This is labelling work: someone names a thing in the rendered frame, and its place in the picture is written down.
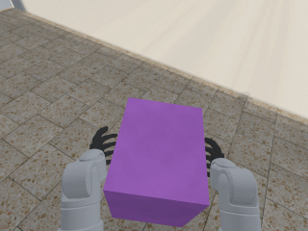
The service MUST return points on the robot right hand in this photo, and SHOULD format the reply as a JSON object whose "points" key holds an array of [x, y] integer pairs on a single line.
{"points": [[215, 153]]}

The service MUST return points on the robot right forearm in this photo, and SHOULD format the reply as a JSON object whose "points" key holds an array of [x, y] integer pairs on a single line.
{"points": [[238, 197]]}

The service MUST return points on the carton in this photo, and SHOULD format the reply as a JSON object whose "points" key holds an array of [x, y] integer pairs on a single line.
{"points": [[158, 172]]}

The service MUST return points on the robot left forearm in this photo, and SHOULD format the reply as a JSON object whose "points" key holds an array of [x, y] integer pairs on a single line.
{"points": [[81, 192]]}

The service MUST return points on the robot left hand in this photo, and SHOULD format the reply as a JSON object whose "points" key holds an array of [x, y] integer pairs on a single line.
{"points": [[98, 139]]}

